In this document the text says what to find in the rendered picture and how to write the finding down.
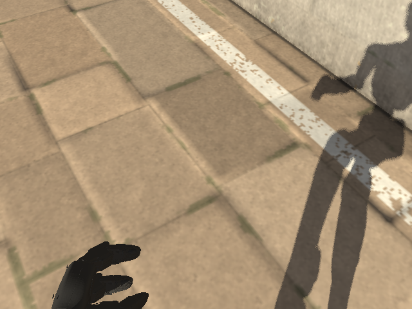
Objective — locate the robot left hand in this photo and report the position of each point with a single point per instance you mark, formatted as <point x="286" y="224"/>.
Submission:
<point x="81" y="285"/>

